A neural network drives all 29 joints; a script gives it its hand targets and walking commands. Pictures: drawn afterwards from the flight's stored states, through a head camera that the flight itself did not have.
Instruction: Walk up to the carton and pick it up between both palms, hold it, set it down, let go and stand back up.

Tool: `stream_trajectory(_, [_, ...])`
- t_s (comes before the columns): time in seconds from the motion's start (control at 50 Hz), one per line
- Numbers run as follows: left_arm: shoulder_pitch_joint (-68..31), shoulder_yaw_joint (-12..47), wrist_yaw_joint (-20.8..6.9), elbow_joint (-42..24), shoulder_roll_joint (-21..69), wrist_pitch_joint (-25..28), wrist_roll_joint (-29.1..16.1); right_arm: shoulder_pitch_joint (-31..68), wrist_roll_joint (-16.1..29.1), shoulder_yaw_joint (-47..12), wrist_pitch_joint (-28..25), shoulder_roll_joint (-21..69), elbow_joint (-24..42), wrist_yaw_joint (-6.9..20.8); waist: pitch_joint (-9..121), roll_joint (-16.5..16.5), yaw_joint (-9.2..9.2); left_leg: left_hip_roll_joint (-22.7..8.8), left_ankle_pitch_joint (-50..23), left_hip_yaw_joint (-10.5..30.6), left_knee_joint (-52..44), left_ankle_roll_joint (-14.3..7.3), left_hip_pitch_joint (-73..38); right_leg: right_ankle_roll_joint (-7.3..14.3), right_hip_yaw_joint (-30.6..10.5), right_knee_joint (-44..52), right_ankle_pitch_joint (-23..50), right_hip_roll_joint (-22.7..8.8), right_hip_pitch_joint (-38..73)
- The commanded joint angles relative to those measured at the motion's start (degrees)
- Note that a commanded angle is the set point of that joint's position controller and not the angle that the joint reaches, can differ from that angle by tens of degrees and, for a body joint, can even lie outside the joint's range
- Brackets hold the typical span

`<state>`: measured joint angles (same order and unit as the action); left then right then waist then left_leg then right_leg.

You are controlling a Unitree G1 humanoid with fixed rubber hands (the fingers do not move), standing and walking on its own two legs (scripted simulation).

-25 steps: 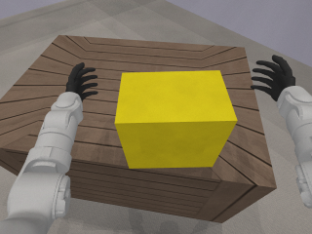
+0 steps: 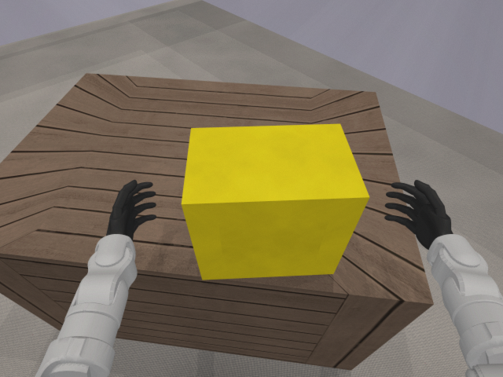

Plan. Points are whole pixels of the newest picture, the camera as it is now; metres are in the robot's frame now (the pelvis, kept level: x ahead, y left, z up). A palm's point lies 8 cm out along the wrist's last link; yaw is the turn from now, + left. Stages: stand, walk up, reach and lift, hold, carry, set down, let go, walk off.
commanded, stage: set down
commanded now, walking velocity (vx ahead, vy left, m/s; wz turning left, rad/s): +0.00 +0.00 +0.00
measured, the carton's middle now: (267, 206) +0.45 +0.01 +0.00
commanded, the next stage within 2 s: let go in 1.80 s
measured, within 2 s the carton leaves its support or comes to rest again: neither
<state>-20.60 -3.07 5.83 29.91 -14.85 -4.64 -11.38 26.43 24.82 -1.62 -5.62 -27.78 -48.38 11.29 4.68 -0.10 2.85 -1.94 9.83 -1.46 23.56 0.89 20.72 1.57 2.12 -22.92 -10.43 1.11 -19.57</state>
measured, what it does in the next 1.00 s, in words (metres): stands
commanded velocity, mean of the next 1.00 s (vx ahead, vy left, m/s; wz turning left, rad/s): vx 0.00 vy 0.00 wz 0.00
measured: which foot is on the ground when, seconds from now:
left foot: down 0.00-1.00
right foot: down 0.00-1.00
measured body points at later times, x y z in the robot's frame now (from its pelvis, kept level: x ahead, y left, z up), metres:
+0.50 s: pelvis +0.01 +0.00 +0.00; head +0.03 +0.00 +0.45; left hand +0.30 +0.23 +0.01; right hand +0.31 -0.27 +0.01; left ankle +0.02 +0.13 -0.74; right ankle +0.01 -0.10 -0.74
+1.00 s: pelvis +0.01 +0.00 -0.01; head +0.02 +0.00 +0.44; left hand +0.26 +0.23 -0.03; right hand +0.26 -0.27 -0.03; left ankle +0.02 +0.13 -0.74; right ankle +0.01 -0.10 -0.74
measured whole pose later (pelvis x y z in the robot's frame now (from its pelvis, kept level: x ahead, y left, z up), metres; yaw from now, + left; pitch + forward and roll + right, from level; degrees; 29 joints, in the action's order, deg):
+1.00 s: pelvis +0.01 +0.00 -0.01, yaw -2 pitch +3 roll +0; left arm -0.2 -1.3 7.3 35.3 -10.6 16.0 -9.1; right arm 4.1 25.0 -6.7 -25.4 -24.0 -51.1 12.8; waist 2.7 1.1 1.9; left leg -1.7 14.2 -2.1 28.5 1.0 17.6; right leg 1.5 -0.3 -29.5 -15.0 1.4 -17.9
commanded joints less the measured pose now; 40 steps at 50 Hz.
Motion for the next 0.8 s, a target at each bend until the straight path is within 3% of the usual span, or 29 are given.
stream_trajectory(0.0, [-10.22,-3.09,-0.79,-6.82,-4.55,2.36,1.38,11.09,1.26,1.23,-2.48,-12.04,5.00,0.02,19.25,3.31,0.28,1.57,-10.70,0.92,0.24,-0.99,-14.05,-1.42,-1.86,3.68,5.97,1.34,4.62])
stream_trajectory(0.08, [-2.79,-5.39,-2.50,-8.41,-2.88,3.11,3.53,5.06,2.35,-0.26,-5.02,-11.92,6.20,-1.04,18.87,3.81,-0.09,2.62,-18.50,0.18,0.43,-0.28,-13.99,-1.96,-2.32,2.07,18.18,1.88,11.52])
stream_trajectory(0.14, [0.54,-5.36,-2.61,-9.73,-1.42,4.71,4.12,1.62,2.12,-0.50,-7.20,-10.80,7.44,-1.08,15.55,3.52,-0.42,2.92,-17.68,0.11,-0.77,-0.25,-12.46,-1.84,-2.44,1.88,19.60,1.76,12.87])
stream_trajectory(0.28, [3.91,-3.17,-0.93,-10.88,-0.37,11.33,3.59,-3.70,1.56,-0.50,-12.05,-8.71,8.75,0.46,10.53,1.98,-0.99,2.51,-11.88,0.44,-0.76,-0.15,-12.88,-0.76,-2.49,3.21,10.46,1.07,6.69])
stream_trajectory(0.4, [7.23,-2.01,0.00,-7.35,-0.27,16.38,3.14,-7.72,1.52,-0.63,-15.82,-8.22,6.69,0.89,10.45,2.19,-1.17,2.16,-8.23,0.59,0.27,-0.34,-12.62,-0.68,-3.07,2.11,7.05,0.45,4.69])
stream_trajectory(0.42, [-10.32,-1.88,1.17,-7.54,-5.24,16.51,0.56,10.18,1.08,1.97,-15.44,-11.59,10.10,0.65,14.81,0.09,-0.35,2.46,-2.09,-0.36,0.28,-0.01,-6.82,0.10,-4.36,1.66,1.03,-0.53,1.30])
stream_trajectory(0.44, [-4.85,-0.72,2.40,-5.57,-3.59,16.33,-0.06,5.51,1.69,0.44,-14.72,-11.03,7.92,1.30,12.40,1.34,0.01,1.90,-0.64,0.05,0.10,-0.27,-6.94,0.40,-4.40,1.31,-0.61,-0.30,1.34])
stream_trajectory(0.46, [-5.43,-0.17,2.76,-5.68,-3.57,16.06,-0.54,5.89,1.96,0.50,-14.32,-11.09,8.13,1.45,13.32,2.09,-0.20,1.72,-0.05,0.00,0.03,-0.54,-7.38,0.33,-4.42,1.50,-1.59,-0.31,0.90])
stream_trajectory(0.56, [7.56,-2.33,0.12,-0.47,-0.67,14.71,2.12,-5.72,4.73,-4.95,-14.63,-11.04,-0.03,0.72,14.93,3.83,-0.09,1.98,-13.54,0.49,2.06,-0.20,-13.93,0.16,-4.79,0.23,15.68,0.73,8.83])
stream_trajectory(0.62, [14.86,-3.81,-1.75,0.92,1.70,14.22,4.75,-11.43,5.72,-7.19,-16.26,-10.20,-4.24,0.27,10.96,4.12,-0.16,2.30,-17.70,0.90,1.92,0.09,-14.45,0.29,-4.84,0.28,20.65,1.19,11.28])
stream_trajectory(0.7, [16.47,-2.37,-1.76,-2.80,2.57,16.82,5.13,-13.57,4.60,-6.02,-19.75,-9.09,-1.62,0.56,6.91,3.62,-1.11,2.33,-15.81,0.94,2.03,0.23,-13.12,0.89,-4.38,0.75,16.68,1.26,8.60])
stream_trajectory(0.78, [11.16,-0.45,0.14,-5.80,0.76,20.72,3.68,-11.14,2.37,-2.97,-21.88,-8.36,2.62,1.49,5.39,1.93,-1.54,2.08,-7.03,0.49,1.88,0.21,-9.96,1.10,-4.21,0.84,5.80,0.45,3.31])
